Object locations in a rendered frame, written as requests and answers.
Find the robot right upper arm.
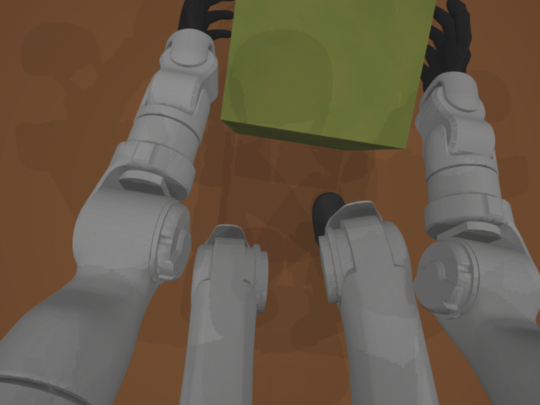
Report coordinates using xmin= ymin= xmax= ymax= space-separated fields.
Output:
xmin=413 ymin=237 xmax=540 ymax=405

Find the right robot hand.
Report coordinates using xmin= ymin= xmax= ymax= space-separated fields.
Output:
xmin=420 ymin=0 xmax=472 ymax=92

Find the robot right forearm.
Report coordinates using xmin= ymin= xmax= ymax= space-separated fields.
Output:
xmin=415 ymin=72 xmax=535 ymax=264

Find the robot left upper arm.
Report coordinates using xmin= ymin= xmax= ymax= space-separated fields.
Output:
xmin=0 ymin=186 xmax=192 ymax=405

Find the left robot hand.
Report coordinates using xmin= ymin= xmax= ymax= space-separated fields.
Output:
xmin=177 ymin=0 xmax=234 ymax=41

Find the robot right thigh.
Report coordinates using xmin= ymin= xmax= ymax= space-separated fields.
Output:
xmin=318 ymin=215 xmax=440 ymax=405

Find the carton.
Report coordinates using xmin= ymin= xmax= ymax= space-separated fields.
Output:
xmin=220 ymin=0 xmax=436 ymax=151

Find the robot left forearm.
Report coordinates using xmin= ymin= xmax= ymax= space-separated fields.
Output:
xmin=73 ymin=29 xmax=219 ymax=261

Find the robot left shin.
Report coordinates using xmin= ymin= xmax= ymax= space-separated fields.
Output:
xmin=191 ymin=224 xmax=250 ymax=302

